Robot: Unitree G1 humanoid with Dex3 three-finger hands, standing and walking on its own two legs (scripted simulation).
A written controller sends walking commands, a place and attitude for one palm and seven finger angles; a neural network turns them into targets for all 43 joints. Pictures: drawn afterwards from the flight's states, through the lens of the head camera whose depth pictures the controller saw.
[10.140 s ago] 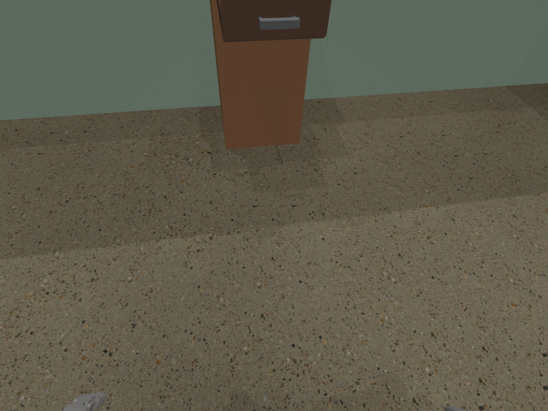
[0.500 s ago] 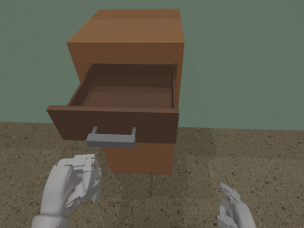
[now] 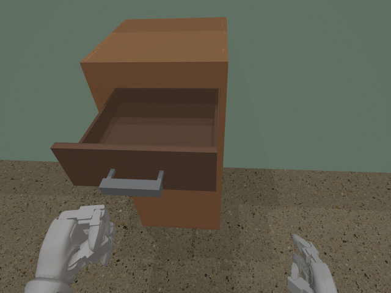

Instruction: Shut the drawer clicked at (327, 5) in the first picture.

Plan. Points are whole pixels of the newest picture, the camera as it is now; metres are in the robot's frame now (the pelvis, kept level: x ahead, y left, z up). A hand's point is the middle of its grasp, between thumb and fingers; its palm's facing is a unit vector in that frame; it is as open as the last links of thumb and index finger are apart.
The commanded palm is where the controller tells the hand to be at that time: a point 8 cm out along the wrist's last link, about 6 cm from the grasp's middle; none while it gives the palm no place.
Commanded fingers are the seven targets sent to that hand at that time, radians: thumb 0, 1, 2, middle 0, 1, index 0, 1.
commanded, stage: bring the fist close to the handle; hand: left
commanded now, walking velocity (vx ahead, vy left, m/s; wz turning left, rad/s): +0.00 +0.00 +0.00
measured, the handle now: (134, 180) +0.35 +0.18 +0.05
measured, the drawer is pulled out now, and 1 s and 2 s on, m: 0.28 0.28 0.26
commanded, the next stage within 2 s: push the drawer shut in 1.30 s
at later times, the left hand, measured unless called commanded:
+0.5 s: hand (127, 232) +0.21 +0.15 +0.09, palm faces +0.00 -1.00 -0.04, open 3.3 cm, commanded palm +0.19 +0.20 +0.09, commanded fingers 0.00 0.90 0.90 -1.40 -1.60 -1.40 -1.60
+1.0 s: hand (140, 218) +0.26 +0.15 +0.04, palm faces +0.00 -1.00 -0.04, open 3.3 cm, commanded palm +0.23 +0.20 +0.05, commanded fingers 0.00 0.90 0.90 -1.40 -1.60 -1.40 -1.60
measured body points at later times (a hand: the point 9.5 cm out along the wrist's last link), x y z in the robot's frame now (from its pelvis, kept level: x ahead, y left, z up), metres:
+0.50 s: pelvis +0.00 +0.01 -0.01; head +0.01 -0.01 +0.44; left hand +0.20 +0.20 +0.09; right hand +0.17 -0.22 -0.08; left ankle +0.02 +0.13 -0.71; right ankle -0.04 -0.07 -0.71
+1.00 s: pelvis +0.00 +0.01 -0.02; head +0.04 +0.00 +0.42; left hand +0.26 +0.20 +0.04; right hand +0.15 -0.23 -0.11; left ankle +0.02 +0.13 -0.71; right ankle -0.04 -0.07 -0.71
